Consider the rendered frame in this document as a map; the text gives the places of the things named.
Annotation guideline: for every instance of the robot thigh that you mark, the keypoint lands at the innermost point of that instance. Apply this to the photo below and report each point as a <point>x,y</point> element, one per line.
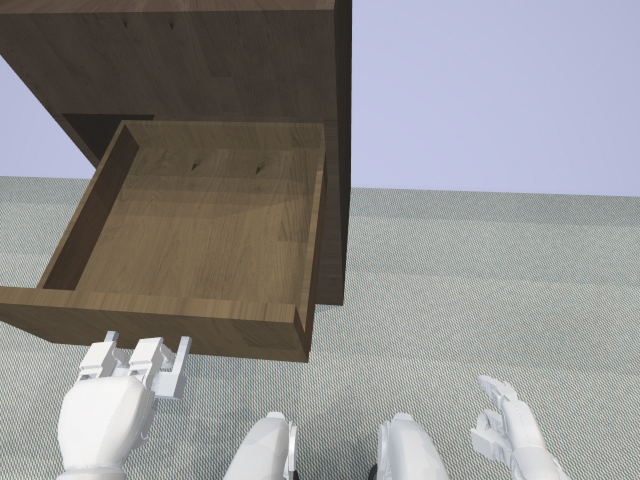
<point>268,450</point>
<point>406,451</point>

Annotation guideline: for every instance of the robot left thigh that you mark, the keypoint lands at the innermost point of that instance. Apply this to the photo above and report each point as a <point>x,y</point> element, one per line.
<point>268,450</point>

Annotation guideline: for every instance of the robot left hand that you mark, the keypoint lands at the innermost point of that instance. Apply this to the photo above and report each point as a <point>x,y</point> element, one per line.
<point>104,418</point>

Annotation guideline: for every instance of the robot right hand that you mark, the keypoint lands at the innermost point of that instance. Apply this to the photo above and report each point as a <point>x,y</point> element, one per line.
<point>516,427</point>

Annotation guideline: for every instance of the robot right thigh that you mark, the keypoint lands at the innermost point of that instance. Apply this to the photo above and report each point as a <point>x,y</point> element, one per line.
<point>406,451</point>

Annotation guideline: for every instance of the handle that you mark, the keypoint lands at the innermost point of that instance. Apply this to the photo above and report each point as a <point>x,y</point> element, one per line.
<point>166,385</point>

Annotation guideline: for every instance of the drawer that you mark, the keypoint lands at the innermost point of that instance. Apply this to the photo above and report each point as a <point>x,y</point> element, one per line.
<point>208,230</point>

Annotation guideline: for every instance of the right robot forearm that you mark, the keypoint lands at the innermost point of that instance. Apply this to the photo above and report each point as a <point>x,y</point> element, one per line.
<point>533,463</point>

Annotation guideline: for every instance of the cabinet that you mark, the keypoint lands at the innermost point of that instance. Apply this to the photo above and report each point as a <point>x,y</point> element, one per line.
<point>93,63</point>

